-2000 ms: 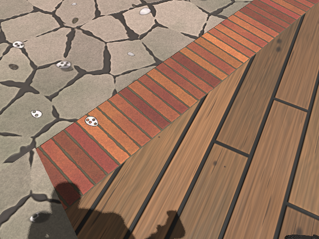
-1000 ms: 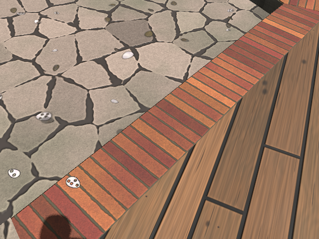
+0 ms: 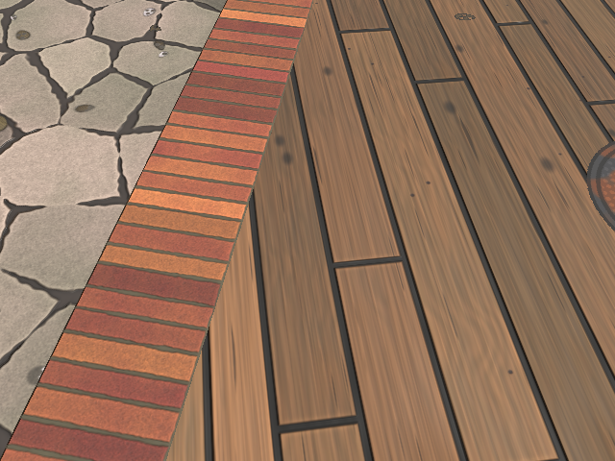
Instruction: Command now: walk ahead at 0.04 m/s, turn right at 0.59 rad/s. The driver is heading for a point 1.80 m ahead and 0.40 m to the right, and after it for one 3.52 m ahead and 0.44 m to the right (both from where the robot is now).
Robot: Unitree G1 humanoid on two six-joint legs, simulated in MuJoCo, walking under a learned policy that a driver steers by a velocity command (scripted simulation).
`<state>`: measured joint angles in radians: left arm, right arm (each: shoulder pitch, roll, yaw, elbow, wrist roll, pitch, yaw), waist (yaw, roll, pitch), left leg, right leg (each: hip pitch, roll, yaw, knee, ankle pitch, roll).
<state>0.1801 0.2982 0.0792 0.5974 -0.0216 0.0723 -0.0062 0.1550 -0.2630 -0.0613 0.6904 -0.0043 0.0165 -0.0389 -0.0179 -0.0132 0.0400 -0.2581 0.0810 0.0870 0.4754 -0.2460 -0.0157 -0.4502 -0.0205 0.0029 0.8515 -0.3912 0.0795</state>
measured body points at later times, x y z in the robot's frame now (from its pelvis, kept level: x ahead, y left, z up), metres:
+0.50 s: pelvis +0.14 -0.04 +0.00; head +0.16 -0.07 +0.45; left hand +0.24 +0.24 -0.10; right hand +0.30 -0.34 -0.08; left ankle +0.31 +0.06 -0.72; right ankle -0.01 -0.12 -0.74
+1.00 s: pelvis +0.39 -0.14 -0.01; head +0.42 -0.17 +0.44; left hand +0.71 -0.06 -0.07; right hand +0.24 -0.39 -0.14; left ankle +0.31 +0.05 -0.74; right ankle +0.47 -0.31 -0.73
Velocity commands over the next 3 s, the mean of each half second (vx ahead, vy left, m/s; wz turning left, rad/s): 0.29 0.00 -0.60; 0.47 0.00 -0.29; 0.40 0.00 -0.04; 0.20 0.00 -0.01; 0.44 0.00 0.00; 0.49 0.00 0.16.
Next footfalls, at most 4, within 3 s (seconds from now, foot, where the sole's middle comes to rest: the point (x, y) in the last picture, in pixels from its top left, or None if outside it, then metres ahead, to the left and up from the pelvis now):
0.10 right None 0.03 -0.13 -0.78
0.56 left None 0.35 0.03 -0.78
1.02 right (464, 436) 0.51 -0.33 -0.78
1.50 left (407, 300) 0.84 -0.25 -0.78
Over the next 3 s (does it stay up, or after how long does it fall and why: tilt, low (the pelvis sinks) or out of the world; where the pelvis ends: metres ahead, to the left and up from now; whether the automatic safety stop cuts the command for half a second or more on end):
stays up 1.19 -0.51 0.00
